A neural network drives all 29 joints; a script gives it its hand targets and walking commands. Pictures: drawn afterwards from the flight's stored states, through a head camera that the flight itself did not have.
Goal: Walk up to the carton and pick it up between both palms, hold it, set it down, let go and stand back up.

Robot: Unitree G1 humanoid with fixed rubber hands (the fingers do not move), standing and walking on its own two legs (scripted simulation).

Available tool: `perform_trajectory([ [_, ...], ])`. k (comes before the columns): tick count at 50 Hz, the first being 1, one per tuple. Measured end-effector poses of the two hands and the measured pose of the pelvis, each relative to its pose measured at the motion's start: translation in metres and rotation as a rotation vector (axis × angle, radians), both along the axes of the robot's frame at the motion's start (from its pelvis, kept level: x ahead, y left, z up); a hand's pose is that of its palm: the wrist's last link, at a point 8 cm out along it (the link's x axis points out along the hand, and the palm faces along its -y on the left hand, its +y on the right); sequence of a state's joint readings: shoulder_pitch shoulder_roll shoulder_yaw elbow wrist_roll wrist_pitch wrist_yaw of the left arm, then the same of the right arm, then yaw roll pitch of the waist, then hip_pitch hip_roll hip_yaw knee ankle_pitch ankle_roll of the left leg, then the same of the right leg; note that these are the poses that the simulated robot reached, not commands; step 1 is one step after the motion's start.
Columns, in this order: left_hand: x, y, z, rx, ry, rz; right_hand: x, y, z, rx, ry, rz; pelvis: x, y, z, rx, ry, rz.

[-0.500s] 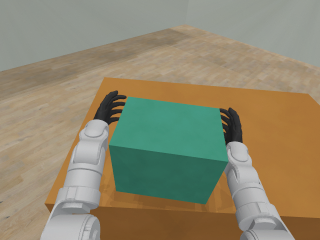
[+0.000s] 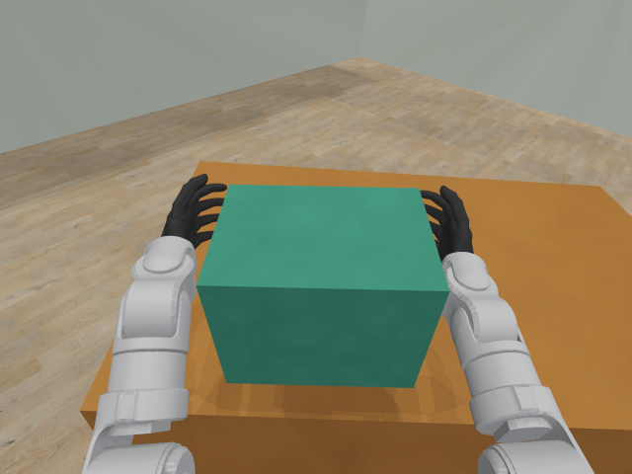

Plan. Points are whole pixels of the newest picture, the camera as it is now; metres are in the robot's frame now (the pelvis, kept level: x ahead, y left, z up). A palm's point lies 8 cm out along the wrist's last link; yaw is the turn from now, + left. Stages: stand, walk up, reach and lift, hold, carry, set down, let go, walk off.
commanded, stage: reach and lift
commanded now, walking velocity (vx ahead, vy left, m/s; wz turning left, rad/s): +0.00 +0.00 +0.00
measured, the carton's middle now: (321, 286) +0.33 -0.02 +0.12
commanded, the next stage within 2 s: hold in 1.22 s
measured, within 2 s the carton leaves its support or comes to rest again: neither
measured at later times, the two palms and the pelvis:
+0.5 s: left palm (188, 220) +0.36 +0.14 +0.20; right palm (464, 240) +0.35 -0.19 +0.18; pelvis -0.01 +0.00 +0.00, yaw -1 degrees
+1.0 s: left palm (175, 213) +0.35 +0.15 +0.21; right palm (460, 228) +0.35 -0.18 +0.20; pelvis -0.01 +0.01 +0.00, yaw -1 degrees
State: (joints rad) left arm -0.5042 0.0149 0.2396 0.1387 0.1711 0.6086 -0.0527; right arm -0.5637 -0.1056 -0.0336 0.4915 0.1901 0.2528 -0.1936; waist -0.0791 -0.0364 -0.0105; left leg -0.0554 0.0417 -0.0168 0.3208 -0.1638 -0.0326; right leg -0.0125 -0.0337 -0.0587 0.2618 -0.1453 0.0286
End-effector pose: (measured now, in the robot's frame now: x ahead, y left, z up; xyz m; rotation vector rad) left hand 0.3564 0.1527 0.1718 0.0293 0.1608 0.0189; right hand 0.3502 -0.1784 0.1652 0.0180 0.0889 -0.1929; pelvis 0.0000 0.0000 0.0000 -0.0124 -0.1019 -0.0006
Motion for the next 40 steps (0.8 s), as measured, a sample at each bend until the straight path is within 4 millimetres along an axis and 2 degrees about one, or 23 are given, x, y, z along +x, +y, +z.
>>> perform_trajectory([
  [15, -0.001, -0.009, 0.022, 0.01, -0.019, -0.004, -0.005, -0.008, 0.015, 0.016, -0.007, -0.012, -0.008, 0.005, 0.0, 0.001, 0.002, -0.021],
  [28, 0.002, -0.01, 0.029, 0.001, -0.018, 0.008, 0.001, -0.009, 0.021, 0.013, -0.001, 0.003, -0.01, -0.001, 0.0, 0.002, 0.003, -0.015],
  [40, 0.002, -0.005, 0.032, -0.011, -0.026, 0.006, 0.001, -0.004, 0.028, 0.006, -0.005, 0.0, -0.008, 0.002, 0.0, -0.001, -0.003, -0.011],
])
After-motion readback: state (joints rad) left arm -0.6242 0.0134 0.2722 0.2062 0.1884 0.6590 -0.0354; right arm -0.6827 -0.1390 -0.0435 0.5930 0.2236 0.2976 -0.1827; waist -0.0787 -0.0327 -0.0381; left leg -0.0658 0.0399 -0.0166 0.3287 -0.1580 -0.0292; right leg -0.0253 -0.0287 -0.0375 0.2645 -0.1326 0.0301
